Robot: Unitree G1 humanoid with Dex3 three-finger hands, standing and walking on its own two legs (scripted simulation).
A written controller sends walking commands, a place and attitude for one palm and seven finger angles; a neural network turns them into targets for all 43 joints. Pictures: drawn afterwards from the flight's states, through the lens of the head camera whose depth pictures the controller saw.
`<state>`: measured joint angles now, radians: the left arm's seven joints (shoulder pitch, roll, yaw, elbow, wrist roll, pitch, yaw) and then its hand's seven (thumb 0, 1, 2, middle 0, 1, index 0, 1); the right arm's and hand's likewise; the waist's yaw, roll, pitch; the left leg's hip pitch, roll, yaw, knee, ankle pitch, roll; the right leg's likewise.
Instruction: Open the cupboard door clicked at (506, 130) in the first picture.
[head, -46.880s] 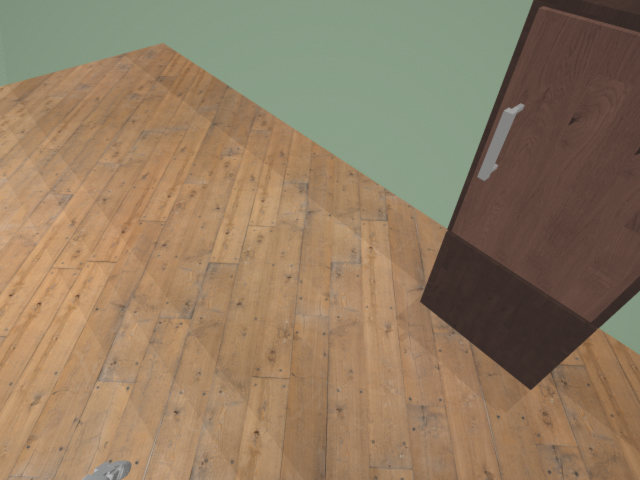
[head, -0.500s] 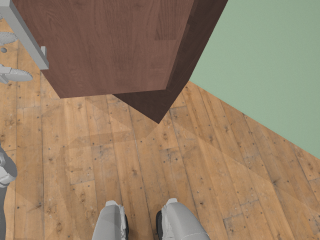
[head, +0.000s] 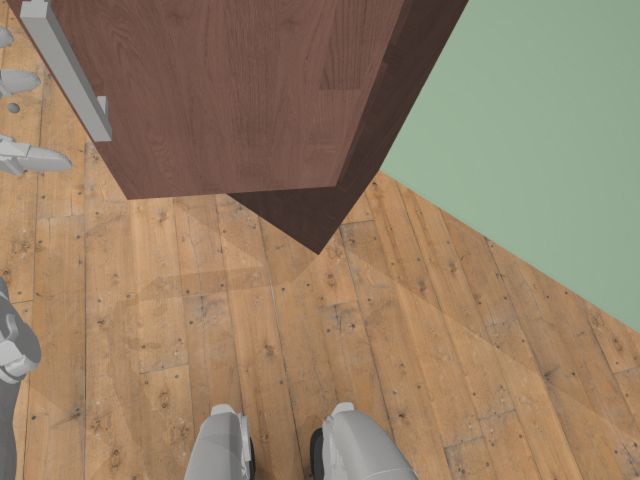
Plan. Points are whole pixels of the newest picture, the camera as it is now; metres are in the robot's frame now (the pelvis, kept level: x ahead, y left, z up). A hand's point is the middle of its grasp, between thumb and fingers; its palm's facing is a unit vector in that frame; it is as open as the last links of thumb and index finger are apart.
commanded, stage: move the hooked fingers beside the handle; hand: left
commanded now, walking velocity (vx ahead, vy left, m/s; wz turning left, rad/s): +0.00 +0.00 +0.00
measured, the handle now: (76, 69) +0.57 +0.24 +0.08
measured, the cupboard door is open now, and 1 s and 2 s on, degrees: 42 41 41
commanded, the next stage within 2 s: slide the fingers in behind the handle in 0.06 s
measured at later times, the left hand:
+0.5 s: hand (32, 104) +0.52 +0.28 +0.07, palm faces +0.12 -0.99 -0.01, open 14.0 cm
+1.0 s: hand (93, 105) +0.53 +0.22 +0.07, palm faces +0.10 -0.99 +0.03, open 14.1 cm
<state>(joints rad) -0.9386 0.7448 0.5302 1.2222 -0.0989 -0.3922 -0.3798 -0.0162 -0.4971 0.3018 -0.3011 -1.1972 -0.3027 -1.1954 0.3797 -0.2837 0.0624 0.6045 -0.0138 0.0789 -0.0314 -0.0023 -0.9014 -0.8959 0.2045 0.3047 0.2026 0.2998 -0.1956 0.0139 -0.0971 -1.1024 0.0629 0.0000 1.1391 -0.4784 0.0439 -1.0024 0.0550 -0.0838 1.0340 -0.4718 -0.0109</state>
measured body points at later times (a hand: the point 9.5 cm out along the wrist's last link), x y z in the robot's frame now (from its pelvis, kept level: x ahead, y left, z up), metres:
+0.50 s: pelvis +0.00 +0.01 +0.00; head +0.16 +0.05 +0.42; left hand +0.51 +0.33 +0.07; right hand -0.01 -0.26 -0.10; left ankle +0.02 +0.09 -0.65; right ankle +0.00 -0.12 -0.65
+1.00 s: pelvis +0.00 -0.01 +0.00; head +0.15 +0.03 +0.42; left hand +0.51 +0.27 +0.07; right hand +0.01 -0.27 -0.10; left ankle +0.02 +0.09 -0.65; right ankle +0.00 -0.12 -0.65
